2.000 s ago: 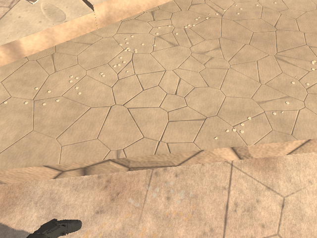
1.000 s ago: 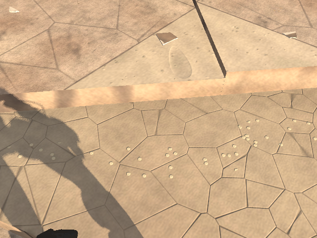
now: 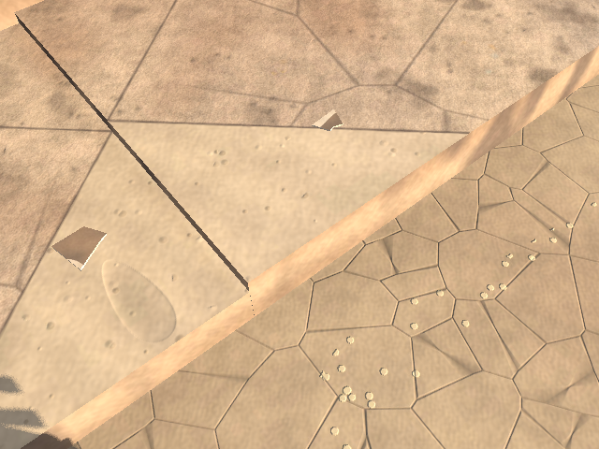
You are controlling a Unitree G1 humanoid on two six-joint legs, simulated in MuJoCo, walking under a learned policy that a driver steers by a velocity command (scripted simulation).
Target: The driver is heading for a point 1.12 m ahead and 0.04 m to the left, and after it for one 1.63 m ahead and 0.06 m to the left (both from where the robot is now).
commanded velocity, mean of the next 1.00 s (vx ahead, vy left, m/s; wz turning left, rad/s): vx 0.10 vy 0.00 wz -0.29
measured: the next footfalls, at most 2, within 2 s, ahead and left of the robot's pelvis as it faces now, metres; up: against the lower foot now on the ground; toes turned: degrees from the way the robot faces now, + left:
left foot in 0.40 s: +0.15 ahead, +0.14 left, +0.00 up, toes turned -16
right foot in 0.72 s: +0.04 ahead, -0.10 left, +0.00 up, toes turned -12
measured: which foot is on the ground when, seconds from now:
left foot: up 0.00-0.38, down 0.40-0.76, up 0.78-1.00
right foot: down 0.00-0.42, up 0.44-0.70, down 0.72-1.00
